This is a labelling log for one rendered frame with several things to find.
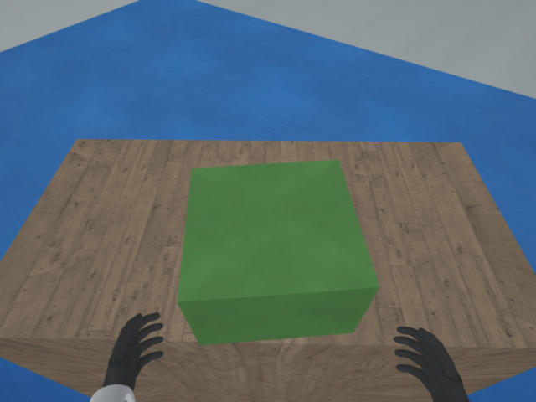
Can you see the robot right hand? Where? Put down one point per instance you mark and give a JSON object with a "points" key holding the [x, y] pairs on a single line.
{"points": [[438, 373]]}

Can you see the robot left forearm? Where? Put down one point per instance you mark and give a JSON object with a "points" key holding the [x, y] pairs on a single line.
{"points": [[114, 393]]}

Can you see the carton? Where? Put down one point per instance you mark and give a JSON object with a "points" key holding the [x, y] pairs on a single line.
{"points": [[273, 251]]}

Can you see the pedestal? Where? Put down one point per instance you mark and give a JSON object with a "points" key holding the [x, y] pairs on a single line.
{"points": [[105, 242]]}

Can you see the robot left hand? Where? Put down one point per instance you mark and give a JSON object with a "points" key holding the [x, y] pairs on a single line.
{"points": [[124, 364]]}

